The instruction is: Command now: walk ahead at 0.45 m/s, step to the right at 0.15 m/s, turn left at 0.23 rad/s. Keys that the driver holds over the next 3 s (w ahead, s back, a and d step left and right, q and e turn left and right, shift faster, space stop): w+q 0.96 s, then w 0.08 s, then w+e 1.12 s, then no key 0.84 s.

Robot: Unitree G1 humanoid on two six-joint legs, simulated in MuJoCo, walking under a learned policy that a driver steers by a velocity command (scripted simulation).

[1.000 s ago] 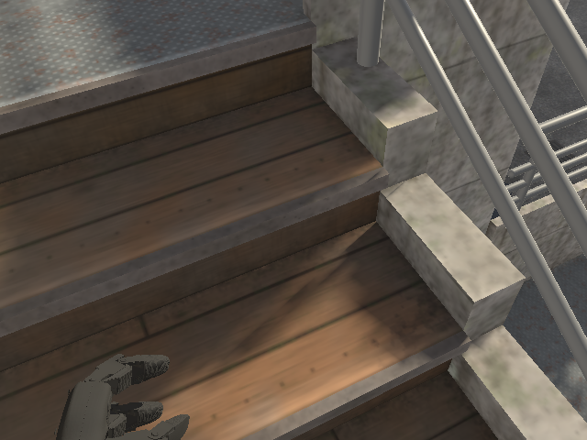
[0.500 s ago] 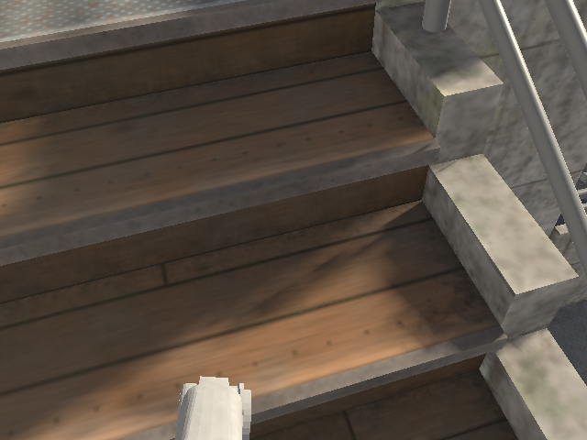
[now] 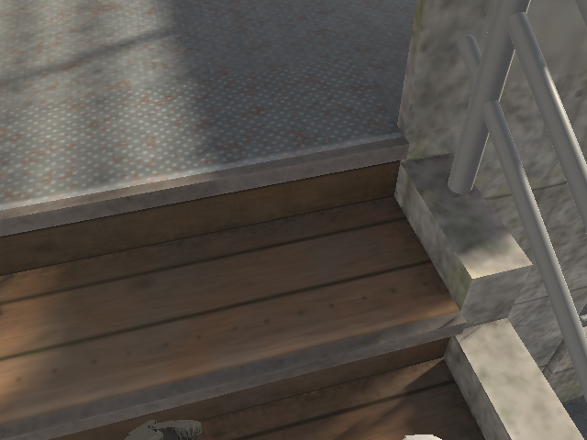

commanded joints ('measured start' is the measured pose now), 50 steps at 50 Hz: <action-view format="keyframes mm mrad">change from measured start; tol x64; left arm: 1 35 -32 -17 -45 -20 14 36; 50 255 61 24 271 -1 -82 -88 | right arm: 1 31 -79 -14 -51 -6 -62 -19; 40 -835 -60 101 -466 10 103 75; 46 202 -413 -63 -99 -35 42 71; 50 -193 -240 -36 -129 -4 7 80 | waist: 1 2 43 105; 50 -15 162 -99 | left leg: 1 -40 203 -299 -315 659 90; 11 140 267 -199 -23 1970 11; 14 -323 -17 -171 1054 168 -143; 29 -1202 135 -258 1570 241 121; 37 -1424 311 -205 1153 -72 196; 42 -447 69 111 674 -44 23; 45 603 238 -747 125 340 214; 50 -263 257 -845 -91 -160 81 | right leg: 1 -114 -27 -179 124 -88 34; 10 652 108 -265 -668 -334 24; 13 1218 -234 296 -1040 575 -271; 16 730 -282 489 -1306 -499 -228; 40 753 -360 -338 -1916 -277 -55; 43 1057 -295 -496 -1444 899 -44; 45 446 -124 -228 -803 -81 99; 50 246 25 155 192 233 -25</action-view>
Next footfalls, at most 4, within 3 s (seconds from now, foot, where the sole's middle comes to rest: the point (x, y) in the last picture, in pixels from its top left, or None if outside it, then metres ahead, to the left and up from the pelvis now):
0.22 right None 0.34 -0.13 -0.58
0.84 left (91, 370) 0.52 0.39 -0.41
1.48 right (114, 155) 0.90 0.40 -0.24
1.98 left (5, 92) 1.12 0.69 -0.24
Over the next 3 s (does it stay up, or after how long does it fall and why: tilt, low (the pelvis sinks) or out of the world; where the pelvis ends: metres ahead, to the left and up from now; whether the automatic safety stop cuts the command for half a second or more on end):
stays up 1.25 0.57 0.53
